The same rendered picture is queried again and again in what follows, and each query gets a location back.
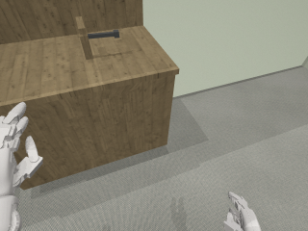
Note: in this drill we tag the left robot forearm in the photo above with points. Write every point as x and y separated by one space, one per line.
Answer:
10 219

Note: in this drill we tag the right robot hand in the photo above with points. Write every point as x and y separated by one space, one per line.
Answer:
245 219

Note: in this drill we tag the left robot hand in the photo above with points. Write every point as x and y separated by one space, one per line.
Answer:
11 128

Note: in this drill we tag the tap lever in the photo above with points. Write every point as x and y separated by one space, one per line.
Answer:
114 33

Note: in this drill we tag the counter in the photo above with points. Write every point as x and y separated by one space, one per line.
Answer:
89 101

